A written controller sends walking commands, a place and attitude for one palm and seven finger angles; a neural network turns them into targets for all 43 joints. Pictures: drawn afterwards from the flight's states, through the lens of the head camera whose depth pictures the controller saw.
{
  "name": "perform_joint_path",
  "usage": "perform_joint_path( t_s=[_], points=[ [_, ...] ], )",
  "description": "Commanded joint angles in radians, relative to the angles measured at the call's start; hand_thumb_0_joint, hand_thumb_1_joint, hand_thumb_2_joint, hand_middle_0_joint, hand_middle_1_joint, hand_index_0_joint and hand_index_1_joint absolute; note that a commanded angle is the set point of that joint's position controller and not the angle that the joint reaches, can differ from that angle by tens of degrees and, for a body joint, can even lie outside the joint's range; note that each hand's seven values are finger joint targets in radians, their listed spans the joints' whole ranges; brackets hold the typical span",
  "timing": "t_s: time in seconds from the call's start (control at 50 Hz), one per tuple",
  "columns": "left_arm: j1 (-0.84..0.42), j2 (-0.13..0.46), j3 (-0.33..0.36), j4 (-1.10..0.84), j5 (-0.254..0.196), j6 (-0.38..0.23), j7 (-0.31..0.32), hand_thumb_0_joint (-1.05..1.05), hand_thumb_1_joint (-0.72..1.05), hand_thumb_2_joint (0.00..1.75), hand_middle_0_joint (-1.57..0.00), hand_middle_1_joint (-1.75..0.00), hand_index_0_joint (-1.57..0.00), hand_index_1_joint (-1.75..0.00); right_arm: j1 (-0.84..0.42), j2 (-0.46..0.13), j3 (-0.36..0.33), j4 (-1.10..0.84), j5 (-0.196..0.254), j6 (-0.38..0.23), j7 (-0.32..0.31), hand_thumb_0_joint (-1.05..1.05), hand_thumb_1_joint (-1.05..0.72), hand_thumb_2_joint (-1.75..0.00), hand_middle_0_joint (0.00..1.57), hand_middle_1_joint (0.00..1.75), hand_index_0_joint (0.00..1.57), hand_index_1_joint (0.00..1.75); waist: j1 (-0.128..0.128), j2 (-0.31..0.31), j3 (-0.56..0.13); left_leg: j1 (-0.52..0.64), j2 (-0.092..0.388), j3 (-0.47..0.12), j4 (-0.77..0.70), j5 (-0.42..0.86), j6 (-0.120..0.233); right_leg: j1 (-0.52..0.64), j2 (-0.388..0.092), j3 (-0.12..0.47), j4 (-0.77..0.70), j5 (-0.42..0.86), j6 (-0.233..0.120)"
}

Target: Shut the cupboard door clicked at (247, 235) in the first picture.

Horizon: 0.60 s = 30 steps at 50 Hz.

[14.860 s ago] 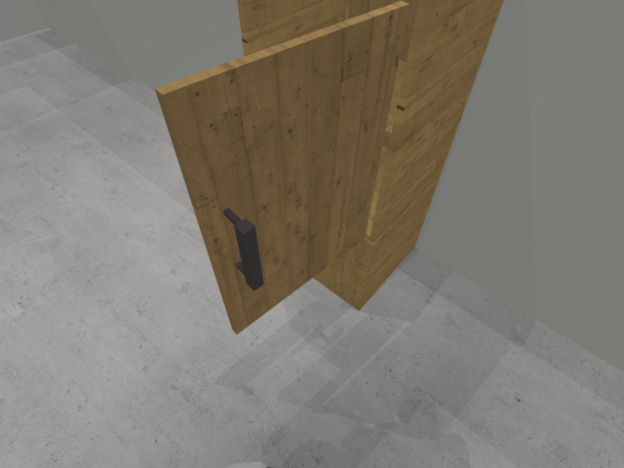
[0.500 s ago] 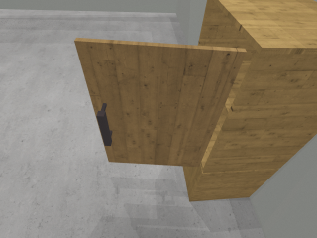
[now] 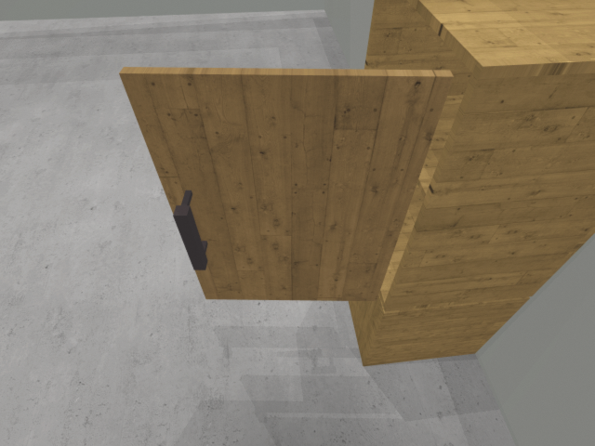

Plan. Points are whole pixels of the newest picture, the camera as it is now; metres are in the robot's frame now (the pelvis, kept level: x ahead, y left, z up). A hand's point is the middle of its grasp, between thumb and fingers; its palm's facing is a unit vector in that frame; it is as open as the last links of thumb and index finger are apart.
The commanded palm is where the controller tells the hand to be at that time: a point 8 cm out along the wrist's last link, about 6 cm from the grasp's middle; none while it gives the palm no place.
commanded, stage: come to a stop and stand still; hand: left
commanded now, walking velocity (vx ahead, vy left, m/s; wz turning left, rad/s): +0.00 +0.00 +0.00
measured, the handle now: (194, 231) +0.47 +0.22 -0.04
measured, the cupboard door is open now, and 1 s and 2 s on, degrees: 83 83 83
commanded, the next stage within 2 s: look again from close up in 0.94 s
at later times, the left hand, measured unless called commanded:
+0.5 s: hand out of the picture -0.02 +0.13 -0.16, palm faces +0.00 -0.98 -0.21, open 7.4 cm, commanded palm none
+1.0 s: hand out of the picture +0.01 +0.12 -0.17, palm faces +0.02 -0.98 -0.19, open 7.3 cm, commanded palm none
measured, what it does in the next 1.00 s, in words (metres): shifts its weight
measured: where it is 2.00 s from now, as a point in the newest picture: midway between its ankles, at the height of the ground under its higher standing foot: outside the picture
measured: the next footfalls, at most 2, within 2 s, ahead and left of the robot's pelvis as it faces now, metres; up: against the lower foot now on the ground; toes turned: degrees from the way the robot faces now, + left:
none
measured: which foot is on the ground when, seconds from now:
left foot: down 0.00-1.00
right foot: down 0.00-1.00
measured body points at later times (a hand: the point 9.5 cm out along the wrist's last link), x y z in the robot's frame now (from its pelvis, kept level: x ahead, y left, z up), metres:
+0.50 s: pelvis -0.02 -0.04 +0.01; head -0.01 -0.05 +0.46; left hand -0.02 +0.18 -0.15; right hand -0.04 -0.27 -0.16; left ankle -0.01 +0.07 -0.73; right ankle +0.00 -0.12 -0.73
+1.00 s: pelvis +0.01 -0.05 +0.01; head +0.02 -0.05 +0.46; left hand +0.01 +0.17 -0.15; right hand +0.01 -0.26 -0.15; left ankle -0.01 +0.07 -0.73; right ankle +0.00 -0.12 -0.73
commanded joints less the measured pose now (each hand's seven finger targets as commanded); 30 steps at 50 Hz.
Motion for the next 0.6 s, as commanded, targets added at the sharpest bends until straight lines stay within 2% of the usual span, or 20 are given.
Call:
perform_joint_path(
  t_s=[0.0, 0.02, 0.06, 0.08, 0.1, 0.16, 0.24, 0.34, 0.4, 0.42, 0.5, 0.58],
  points=[
    [0.062, 0.088, 0.006, -0.042, 0.005, -0.016, -0.014, 0.00, 0.90, 0.90, -0.20, -0.30, -0.20, -0.30, 0.029, -0.105, -0.013, -0.095, 0.003, -0.022, 0.004, 0.00, -0.90, -0.90, 0.20, 0.30, 0.20, 0.30, 0.005, -0.012, 0.002, -0.025, 0.151, -0.159, -0.122, 0.201, -0.011, -0.014, -0.067, 0.095, -0.084, 0.115, -0.065],
    [0.051, 0.094, 0.004, -0.044, 0.006, -0.018, -0.019, 0.00, 0.90, 0.90, -0.20, -0.30, -0.20, -0.30, 0.025, -0.103, -0.011, -0.100, 0.001, -0.022, 0.007, 0.00, -0.90, -0.90, 0.20, 0.30, 0.20, 0.30, 0.005, -0.004, 0.030, -0.042, 0.145, -0.158, -0.145, 0.147, -0.010, -0.023, -0.068, 0.103, -0.102, 0.093, -0.069],
    [0.050, 0.107, 0.004, -0.050, 0.008, -0.016, -0.024, 0.00, 0.90, 0.90, -0.20, -0.30, -0.20, -0.30, 0.017, -0.119, -0.011, -0.106, 0.000, -0.016, 0.014, 0.00, -0.90, -0.90, 0.20, 0.30, 0.20, 0.30, 0.003, -0.037, 0.079, -0.073, 0.126, -0.150, -0.176, -0.026, -0.017, -0.064, -0.072, 0.135, -0.155, -0.058, -0.071],
    [0.050, 0.115, 0.005, -0.055, 0.009, -0.017, -0.026, 0.00, 0.90, 0.90, -0.20, -0.30, -0.20, -0.30, 0.019, -0.122, -0.012, -0.105, -0.002, -0.013, 0.017, 0.00, -0.90, -0.90, 0.20, 0.30, 0.20, 0.30, 0.001, -0.056, 0.091, -0.073, 0.116, -0.141, -0.178, -0.060, -0.020, -0.088, -0.074, 0.148, -0.176, -0.115, -0.072],
    [0.047, 0.122, 0.005, -0.057, 0.010, -0.016, -0.028, 0.00, 0.90, 0.90, -0.20, -0.30, -0.20, -0.30, 0.026, -0.130, -0.013, -0.104, -0.003, -0.010, 0.019, 0.00, -0.90, -0.90, 0.20, 0.30, 0.20, 0.30, -0.004, -0.079, 0.100, -0.072, 0.111, -0.138, -0.178, -0.082, -0.021, -0.113, -0.073, 0.158, -0.193, -0.171, -0.072],
    [0.059, 0.131, 0.011, -0.065, 0.010, -0.016, -0.031, 0.00, 0.90, 0.90, -0.20, -0.30, -0.20, -0.30, 0.040, -0.131, -0.012, -0.097, -0.007, -0.006, 0.023, 0.00, -0.90, -0.90, 0.20, 0.30, 0.20, 0.30, -0.005, -0.057, 0.086, -0.052, 0.102, -0.121, -0.169, -0.089, -0.024, -0.141, -0.078, 0.178, -0.222, -0.236, -0.073],
    [0.066, 0.135, 0.014, -0.064, 0.009, -0.019, -0.033, 0.00, 0.90, 0.90, -0.20, -0.30, -0.20, -0.30, 0.055, -0.125, -0.007, -0.081, -0.007, -0.007, 0.023, 0.00, -0.90, -0.90, 0.20, 0.30, 0.20, 0.30, -0.004, -0.053, 0.071, -0.045, 0.101, -0.104, -0.161, -0.072, -0.029, -0.139, -0.083, 0.184, -0.242, -0.243, -0.073],
    [0.076, 0.126, 0.011, -0.041, 0.004, -0.026, -0.035, 0.00, 0.90, 0.90, -0.20, -0.30, -0.20, -0.30, 0.072, -0.110, 0.001, -0.044, -0.004, -0.014, 0.020, 0.00, -0.90, -0.90, 0.20, 0.30, 0.20, 0.30, 0.001, -0.028, 0.047, -0.033, 0.108, -0.103, -0.168, -0.011, -0.033, -0.099, -0.086, 0.179, -0.240, -0.162, -0.074],
    [0.086, 0.118, 0.006, -0.016, 0.001, -0.030, -0.035, 0.00, 0.90, 0.90, -0.20, -0.30, -0.20, -0.30, 0.080, -0.102, 0.007, -0.018, 0.000, -0.019, 0.018, 0.00, -0.90, -0.90, 0.20, 0.30, 0.20, 0.30, 0.006, -0.028, 0.038, -0.034, 0.114, -0.101, -0.171, 0.022, -0.037, -0.064, -0.086, 0.174, -0.238, -0.103, -0.073],
    [0.088, 0.117, 0.007, -0.011, 0.001, -0.031, -0.034, 0.00, 0.90, 0.90, -0.20, -0.30, -0.20, -0.30, 0.085, -0.093, 0.009, -0.009, 0.001, -0.019, 0.017, 0.00, -0.90, -0.90, 0.20, 0.30, 0.20, 0.30, 0.008, -0.045, 0.040, -0.034, 0.116, -0.098, -0.176, 0.029, -0.037, -0.052, -0.085, 0.166, -0.240, -0.088, -0.073],
    [0.100, 0.104, 0.002, 0.019, -0.002, -0.035, -0.032, 0.00, 0.90, 0.90, -0.20, -0.30, -0.20, -0.30, 0.098, -0.089, 0.014, 0.023, 0.003, -0.026, 0.013, 0.00, -0.90, -0.90, 0.20, 0.30, 0.20, 0.30, 0.010, -0.038, -0.002, -0.010, 0.122, -0.098, -0.172, 0.089, -0.041, 0.001, -0.090, 0.156, -0.221, 0.028, -0.073],
    [0.111, 0.096, 0.000, 0.035, -0.003, -0.037, -0.029, 0.00, 0.90, 0.90, -0.20, -0.30, -0.20, -0.30, 0.099, -0.079, 0.015, 0.043, 0.005, -0.026, 0.008, 0.00, -0.90, -0.90, 0.20, 0.30, 0.20, 0.30, 0.013, -0.022, 0.002, -0.006, 0.126, -0.091, -0.167, 0.114, -0.045, 0.026, -0.094, 0.144, -0.214, 0.110, -0.071]
  ],
)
